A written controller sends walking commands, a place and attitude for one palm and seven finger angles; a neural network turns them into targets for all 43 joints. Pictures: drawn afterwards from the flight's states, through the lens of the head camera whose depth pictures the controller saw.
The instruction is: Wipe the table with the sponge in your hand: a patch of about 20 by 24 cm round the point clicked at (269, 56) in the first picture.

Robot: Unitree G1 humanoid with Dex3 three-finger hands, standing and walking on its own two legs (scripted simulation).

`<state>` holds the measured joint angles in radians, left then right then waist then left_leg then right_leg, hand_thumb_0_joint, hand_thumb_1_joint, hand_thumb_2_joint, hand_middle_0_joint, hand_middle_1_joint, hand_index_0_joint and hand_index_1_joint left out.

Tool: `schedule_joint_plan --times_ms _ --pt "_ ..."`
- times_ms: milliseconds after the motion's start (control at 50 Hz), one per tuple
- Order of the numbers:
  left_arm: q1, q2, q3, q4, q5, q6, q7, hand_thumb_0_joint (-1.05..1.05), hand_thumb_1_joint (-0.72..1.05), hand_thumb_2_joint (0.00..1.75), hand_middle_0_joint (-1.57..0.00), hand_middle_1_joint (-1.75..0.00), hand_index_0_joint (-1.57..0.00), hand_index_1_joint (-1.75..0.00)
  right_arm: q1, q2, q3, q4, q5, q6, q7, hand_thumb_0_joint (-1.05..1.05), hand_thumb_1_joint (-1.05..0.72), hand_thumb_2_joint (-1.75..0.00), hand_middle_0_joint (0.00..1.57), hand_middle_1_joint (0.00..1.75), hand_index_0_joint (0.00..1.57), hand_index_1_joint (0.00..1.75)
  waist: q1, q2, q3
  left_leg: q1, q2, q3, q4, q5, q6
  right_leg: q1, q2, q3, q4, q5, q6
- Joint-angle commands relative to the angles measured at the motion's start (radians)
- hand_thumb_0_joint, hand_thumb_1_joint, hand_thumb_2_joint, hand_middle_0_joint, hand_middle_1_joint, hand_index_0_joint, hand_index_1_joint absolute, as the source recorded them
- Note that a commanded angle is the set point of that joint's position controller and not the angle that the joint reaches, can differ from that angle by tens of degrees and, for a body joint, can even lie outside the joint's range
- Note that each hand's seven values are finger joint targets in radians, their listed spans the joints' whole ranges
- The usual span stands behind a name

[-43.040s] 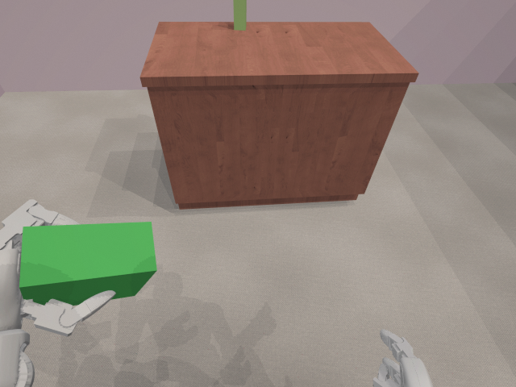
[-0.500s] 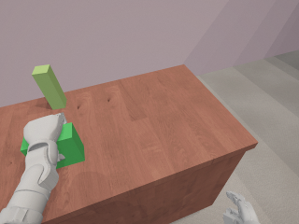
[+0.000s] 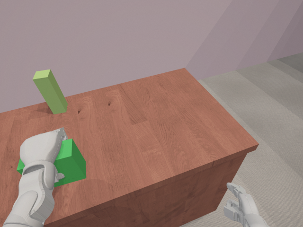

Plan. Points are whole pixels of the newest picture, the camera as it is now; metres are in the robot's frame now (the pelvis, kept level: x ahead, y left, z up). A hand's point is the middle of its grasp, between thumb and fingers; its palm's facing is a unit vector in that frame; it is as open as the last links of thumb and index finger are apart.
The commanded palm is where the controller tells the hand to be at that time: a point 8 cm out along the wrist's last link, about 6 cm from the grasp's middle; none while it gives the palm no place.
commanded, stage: wipe back along the first lane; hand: left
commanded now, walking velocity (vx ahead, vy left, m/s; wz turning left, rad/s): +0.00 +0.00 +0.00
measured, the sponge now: (59, 168) +0.25 +0.31 +0.02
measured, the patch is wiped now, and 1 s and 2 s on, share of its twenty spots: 1.00 1.00 1.00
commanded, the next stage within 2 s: lift the sponge slowly off the table in 0.46 s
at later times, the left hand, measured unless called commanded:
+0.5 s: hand (53, 172) +0.21 +0.28 +0.07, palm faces +0.06 -0.09 -0.99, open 10.2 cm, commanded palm +0.16 +0.26 +0.11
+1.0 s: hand (52, 180) +0.19 +0.27 +0.08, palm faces +0.05 -0.15 -0.99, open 10.1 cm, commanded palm +0.16 +0.26 +0.14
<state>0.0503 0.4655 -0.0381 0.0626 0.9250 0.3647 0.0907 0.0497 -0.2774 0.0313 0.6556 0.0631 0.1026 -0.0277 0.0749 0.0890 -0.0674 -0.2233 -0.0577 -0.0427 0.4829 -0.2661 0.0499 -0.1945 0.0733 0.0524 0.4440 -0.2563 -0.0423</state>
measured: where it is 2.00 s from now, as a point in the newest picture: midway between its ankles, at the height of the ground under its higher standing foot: outside the picture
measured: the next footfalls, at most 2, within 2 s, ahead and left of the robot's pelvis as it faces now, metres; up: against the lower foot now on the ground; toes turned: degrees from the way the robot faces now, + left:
none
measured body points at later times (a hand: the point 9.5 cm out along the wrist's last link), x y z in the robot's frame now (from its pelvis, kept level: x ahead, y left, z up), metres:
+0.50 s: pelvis -0.01 +0.01 +0.00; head -0.04 -0.03 +0.45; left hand +0.21 +0.28 +0.12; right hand +0.24 -0.19 -0.07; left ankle -0.01 +0.09 -0.74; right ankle -0.02 -0.10 -0.74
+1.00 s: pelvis -0.01 +0.00 +0.00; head -0.05 -0.04 +0.45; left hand +0.19 +0.27 +0.13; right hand +0.24 -0.20 -0.06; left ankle -0.01 +0.09 -0.74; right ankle -0.02 -0.10 -0.74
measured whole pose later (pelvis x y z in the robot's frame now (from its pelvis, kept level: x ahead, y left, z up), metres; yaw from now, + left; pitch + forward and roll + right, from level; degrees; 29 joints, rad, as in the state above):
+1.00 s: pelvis -0.01 +0.00 +0.00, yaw +0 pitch -4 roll -1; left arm 0.24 0.43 -0.11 -0.20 0.91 0.46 0.05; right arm -0.01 -0.26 0.05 0.66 0.05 0.09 -0.02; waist 0.11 0.10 -0.03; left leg -0.14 -0.05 -0.04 0.45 -0.24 0.05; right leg -0.12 0.08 0.06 0.42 -0.23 -0.05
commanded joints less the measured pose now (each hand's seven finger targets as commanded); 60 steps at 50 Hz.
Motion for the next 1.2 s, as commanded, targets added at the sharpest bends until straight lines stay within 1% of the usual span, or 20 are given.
schedule_joint_plan --times_ms 0,40,80,160,320,340,400,440,480,540,700,740,780,840,900,940,1000,1060,1140,1180 --pt "0.018 0.106 0.051 -0.146 -0.027 0.026 -0.01 0.0 0.1 1.3 -1.2 -1.6 -1.2 -1.6 -0.201 -0.098 -0.036 -0.179 0.003 -0.052 0.004 0.0 -0.9 -0.9 0.2 0.3 0.2 0.3 0.035 -0.096 -0.144 0.038 0.021 -0.066 -0.037 0.305 -0.008 0.085 -0.03 0.045 -0.03 0.358 -0.04" --pt "0.046 0.12 0.074 -0.191 -0.038 0.025 0.0 0.0 0.1 1.3 -1.2 -1.6 -1.2 -1.6 -0.216 -0.101 -0.039 -0.178 0.001 -0.053 0.008 0.0 -0.9 -0.9 0.2 0.3 0.2 0.3 0.04 -0.094 -0.147 0.038 0.025 -0.068 -0.043 0.295 -0.009 0.088 -0.029 0.058 -0.027 0.35 -0.042" --pt "0.035 0.064 0.016 -0.207 -0.033 0.041 0.001 0.0 0.1 1.3 -1.2 -1.6 -1.2 -1.6 -0.225 -0.092 -0.035 -0.183 0.005 -0.05 0.008 0.0 -0.9 -0.9 0.2 0.3 0.2 0.3 0.028 -0.104 -0.118 0.035 0.027 -0.067 -0.046 0.275 -0.009 0.061 -0.027 0.05 -0.037 0.312 -0.038" --pt "0.015 0.039 -0.016 -0.221 -0.022 0.073 0.008 0.0 0.1 1.3 -1.2 -1.6 -1.2 -1.6 -0.236 -0.093 -0.036 -0.187 0.004 -0.049 0.004 0.0 -0.9 -0.9 0.2 0.3 0.2 0.3 0.034 -0.093 -0.108 0.043 0.033 -0.074 -0.061 0.238 -0.006 0.042 -0.021 0.034 -0.046 0.23 -0.041" --pt "0.072 0.008 -0.059 -0.267 -0.02 0.095 -0.005 0.0 0.1 1.3 -1.2 -1.6 -1.2 -1.6 -0.267 -0.082 -0.026 -0.191 0.008 -0.049 0.011 0.0 -0.9 -0.9 0.2 0.3 0.2 0.3 0.034 -0.117 -0.093 0.051 0.035 -0.076 -0.069 0.234 -0.008 0.052 -0.02 0.044 -0.05 0.22 -0.04" --pt "0.082 0.051 -0.012 -0.281 -0.024 0.092 -0.002 0.0 0.1 1.3 -1.2 -1.6 -1.2 -1.6 -0.274 -0.087 -0.029 -0.187 0.007 -0.051 0.013 0.0 -0.9 -0.9 0.2 0.3 0.2 0.3 0.041 -0.104 -0.096 0.056 0.04 -0.084 -0.073 0.227 -0.009 0.055 -0.016 0.057 -0.048 0.205 -0.045" --pt "0.125 -0.001 -0.068 -0.284 -0.021 0.099 -0.01 0.0 0.1 1.3 -1.2 -1.6 -1.2 -1.6 -0.275 -0.077 -0.021 -0.196 0.007 -0.051 0.019 0.0 -0.9 -0.9 0.2 0.3 0.2 0.3 0.042 -0.103 -0.072 0.055 0.038 -0.081 -0.073 0.232 -0.009 0.048 -0.016 0.037 -0.053 0.202 -0.042" --pt "0.099 0.043 -0.029 -0.321 -0.018 0.098 -0.004 0.0 0.1 1.3 -1.2 -1.6 -1.2 -1.6 -0.286 -0.083 -0.025 -0.19 0.006 -0.049 0.019 0.0 -0.9 -0.9 0.2 0.3 0.2 0.3 0.041 -0.083 -0.075 0.06 0.043 -0.086 -0.078 0.222 -0.009 0.048 -0.013 0.059 -0.053 0.192 -0.047" --pt "0.118 -0.001 -0.07 -0.322 -0.014 0.102 -0.006 0.0 0.1 1.3 -1.2 -1.6 -1.2 -1.6 -0.283 -0.073 -0.021 -0.197 0.008 -0.049 0.023 0.0 -0.9 -0.9 0.2 0.3 0.2 0.3 0.04 -0.097 -0.079 0.062 0.04 -0.082 -0.074 0.236 -0.008 0.049 -0.013 0.047 -0.051 0.201 -0.044" --pt "0.146 0.057 -0.011 -0.349 -0.022 0.1 0.001 0.0 0.1 1.3 -1.2 -1.6 -1.2 -1.6 -0.292 -0.08 -0.024 -0.191 0.004 -0.047 0.024 0.0 -0.9 -0.9 0.2 0.3 0.2 0.3 0.048 -0.104 -0.087 0.063 0.04 -0.081 -0.072 0.235 -0.009 0.069 -0.013 0.067 -0.05 0.222 -0.046" --pt "0.1 0.059 -0.021 -0.385 0.001 0.116 -0.003 0.0 0.1 1.3 -1.2 -1.6 -1.2 -1.6 -0.302 -0.074 -0.017 -0.193 0.0 -0.049 0.015 0.0 -0.9 -0.9 0.2 0.3 0.2 0.3 0.05 -0.066 -0.083 0.084 0.033 -0.08 -0.076 0.242 -0.005 0.074 -0.017 0.065 -0.066 0.205 -0.047" --pt "0.055 0.104 0.014 -0.432 0.007 0.111 0.0 0.0 0.1 1.3 -1.2 -1.6 -1.2 -1.6 -0.31 -0.078 -0.021 -0.19 -0.005 -0.052 0.013 0.0 -0.9 -0.9 0.2 0.3 0.2 0.3 0.049 -0.04 -0.1 0.093 0.036 -0.085 -0.081 0.24 -0.004 0.085 -0.014 0.085 -0.065 0.201 -0.052" --pt "0.056 0.08 -0.004 -0.405 0.007 0.115 -0.007 0.0 0.1 1.3 -1.2 -1.6 -1.2 -1.6 -0.306 -0.07 -0.016 -0.189 -0.002 -0.054 0.012 0.0 -0.9 -0.9 0.2 0.3 0.2 0.3 0.044 -0.065 -0.08 0.086 0.032 -0.084 -0.078 0.238 -0.004 0.075 -0.016 0.076 -0.071 0.196 -0.049" --pt "0.026 0.138 0.04 -0.446 0.011 0.103 -0.007 0.0 0.1 1.3 -1.2 -1.6 -1.2 -1.6 -0.315 -0.078 -0.018 -0.185 -0.011 -0.057 0.006 0.0 -0.9 -0.9 0.2 0.3 0.2 0.3 0.053 -0.035 -0.095 0.101 0.032 -0.086 -0.084 0.236 -0.003 0.092 -0.018 0.095 -0.076 0.198 -0.053" --pt "0.048 0.112 0.025 -0.445 0.011 0.096 -0.01 0.0 0.1 1.3 -1.2 -1.6 -1.2 -1.6 -0.308 -0.071 -0.016 -0.187 -0.011 -0.062 0.007 0.0 -0.9 -0.9 0.2 0.3 0.2 0.3 0.056 -0.044 -0.102 0.112 0.028 -0.084 -0.077 0.265 -0.001 0.101 -0.02 0.079 -0.079 0.226 -0.052" --pt "0.021 0.167 0.071 -0.481 0.014 0.087 -0.006 0.0 0.1 1.3 -1.2 -1.6 -1.2 -1.6 -0.314 -0.08 -0.019 -0.181 -0.017 -0.065 0.004 0.0 -0.9 -0.9 0.2 0.3 0.2 0.3 0.057 -0.039 -0.112 0.119 0.03 -0.089 -0.081 0.264 -0.002 0.111 -0.019 0.103 -0.079 0.233 -0.055" --pt "0.002 0.144 0.047 -0.463 0.022 0.089 -0.009 0.0 0.1 1.3 -1.2 -1.6 -1.2 -1.6 -0.311 -0.074 -0.014 -0.18 -0.016 -0.066 -0.002 0.0 -0.9 -0.9 0.2 0.3 0.2 0.3 0.055 -0.036 -0.083 0.121 0.025 -0.084 -0.082 0.258 0.0 0.096 -0.023 0.087 -0.096 0.21 -0.053" --pt "-0.076 0.175 0.062 -0.502 0.029 0.083 -0.006 0.0 0.1 1.3 -1.2 -1.6 -1.2 -1.6 -0.319 -0.073 -0.015 -0.183 -0.019 -0.072 -0.009 0.0 -0.9 -0.9 0.2 0.3 0.2 0.3 0.057 0.005 -0.098 0.131 0.024 -0.088 -0.09 0.23 0.004 0.103 -0.022 0.091 -0.106 0.161 -0.057" --pt "-0.088 0.208 0.089 -0.521 0.027 0.066 -0.007 0.0 0.1 1.3 -1.2 -1.6 -1.2 -1.6 -0.329 -0.076 -0.018 -0.17 -0.021 -0.079 -0.014 0.0 -0.9 -0.9 0.2 0.3 0.2 0.3 0.054 -0.011 -0.111 0.15 0.027 -0.093 -0.096 0.239 0.001 0.112 -0.02 0.117 -0.112 0.171 -0.06" --pt "-0.08 0.183 0.073 -0.512 0.031 0.064 -0.01 0.0 0.1 1.3 -1.2 -1.6 -1.2 -1.6 -0.331 -0.067 -0.015 -0.168 -0.02 -0.081 -0.013 0.0 -0.9 -0.9 0.2 0.3 0.2 0.3 0.055 -0.017 -0.1 0.142 0.023 -0.091 -0.097 0.241 -0.001 0.109 -0.022 0.105 -0.115 0.165 -0.058"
